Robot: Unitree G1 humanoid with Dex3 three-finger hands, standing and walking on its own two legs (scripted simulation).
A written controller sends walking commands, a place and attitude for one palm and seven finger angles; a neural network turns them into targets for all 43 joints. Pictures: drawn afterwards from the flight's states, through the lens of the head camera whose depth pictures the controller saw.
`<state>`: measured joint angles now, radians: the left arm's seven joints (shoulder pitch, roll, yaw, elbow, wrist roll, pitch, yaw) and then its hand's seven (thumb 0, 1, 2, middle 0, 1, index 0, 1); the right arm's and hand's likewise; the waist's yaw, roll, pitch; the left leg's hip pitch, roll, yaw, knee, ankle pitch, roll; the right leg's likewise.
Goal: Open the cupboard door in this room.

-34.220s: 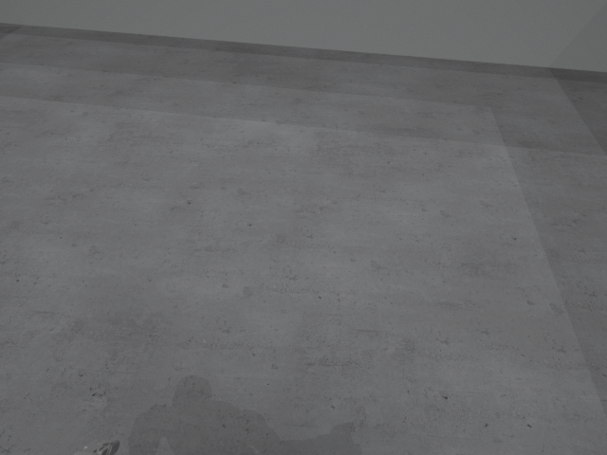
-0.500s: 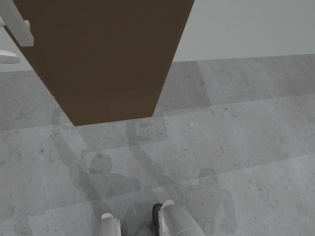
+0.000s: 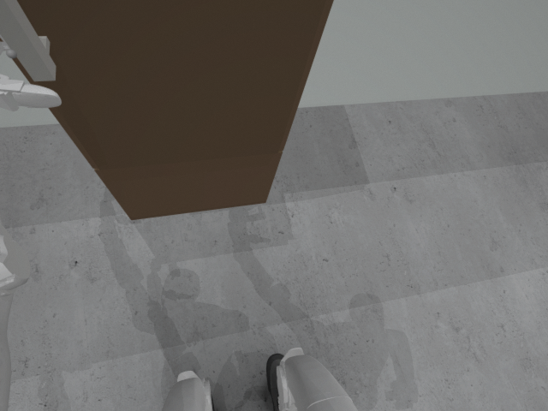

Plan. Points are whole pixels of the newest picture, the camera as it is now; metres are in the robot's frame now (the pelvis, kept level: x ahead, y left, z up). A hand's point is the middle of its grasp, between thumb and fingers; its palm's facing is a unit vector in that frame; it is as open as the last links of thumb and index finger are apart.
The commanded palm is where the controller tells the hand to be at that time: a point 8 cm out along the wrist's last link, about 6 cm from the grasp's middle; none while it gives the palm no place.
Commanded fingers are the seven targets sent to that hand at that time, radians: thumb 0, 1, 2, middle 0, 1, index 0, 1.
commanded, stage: slide the fingers in behind the handle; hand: left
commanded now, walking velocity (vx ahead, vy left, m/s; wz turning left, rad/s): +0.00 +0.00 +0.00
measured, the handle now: (18, 16) +0.60 +0.24 +0.11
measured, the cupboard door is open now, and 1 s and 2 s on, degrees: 0 0 18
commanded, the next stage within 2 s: close the thumb around the handle in 0.46 s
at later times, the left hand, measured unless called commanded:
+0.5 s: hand (24, 56) +0.55 +0.23 +0.10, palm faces +0.05 -1.00 -0.01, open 13.9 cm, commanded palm +0.53 +0.26 +0.10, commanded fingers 0.00 -0.50 0.30 -0.30 -1.20 -0.30 -1.20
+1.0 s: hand (30, 52) +0.56 +0.22 +0.10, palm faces +0.05 -1.00 +0.00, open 8.7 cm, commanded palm +0.54 +0.26 +0.10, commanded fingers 0.00 0.79 0.85 -0.39 -1.34 -0.39 -1.34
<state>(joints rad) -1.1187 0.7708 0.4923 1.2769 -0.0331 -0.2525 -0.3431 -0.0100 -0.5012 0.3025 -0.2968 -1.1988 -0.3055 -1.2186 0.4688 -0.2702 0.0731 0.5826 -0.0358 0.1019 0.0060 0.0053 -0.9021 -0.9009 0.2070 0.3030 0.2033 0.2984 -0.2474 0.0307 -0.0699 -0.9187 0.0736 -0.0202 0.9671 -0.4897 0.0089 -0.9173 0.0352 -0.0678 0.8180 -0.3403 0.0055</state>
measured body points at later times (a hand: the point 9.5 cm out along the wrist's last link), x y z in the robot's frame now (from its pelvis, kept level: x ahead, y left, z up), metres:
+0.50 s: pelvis +0.00 +0.00 +0.00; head +0.15 +0.02 +0.42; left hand +0.54 +0.28 +0.11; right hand -0.05 -0.26 -0.09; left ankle -0.03 +0.10 -0.68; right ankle +0.01 -0.13 -0.68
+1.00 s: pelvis +0.00 +0.00 +0.00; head +0.16 +0.02 +0.42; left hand +0.55 +0.28 +0.11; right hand -0.06 -0.26 -0.09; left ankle -0.03 +0.10 -0.68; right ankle +0.01 -0.13 -0.68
